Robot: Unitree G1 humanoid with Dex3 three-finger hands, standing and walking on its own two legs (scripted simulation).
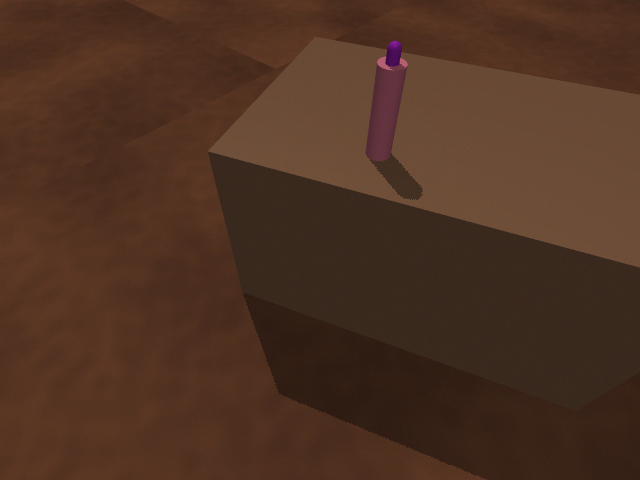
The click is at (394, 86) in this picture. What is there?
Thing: necked bottle
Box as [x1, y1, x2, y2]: [365, 41, 407, 160]
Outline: 397,41 392,41 388,45 386,56 378,59 376,66 365,152 368,157 374,160 386,159 390,154 407,64 403,59 399,57 401,46 400,43
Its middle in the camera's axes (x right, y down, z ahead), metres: +0.15 -0.31 +0.88
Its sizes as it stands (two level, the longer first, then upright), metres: 0.063 0.063 0.273
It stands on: a support 0.65 m high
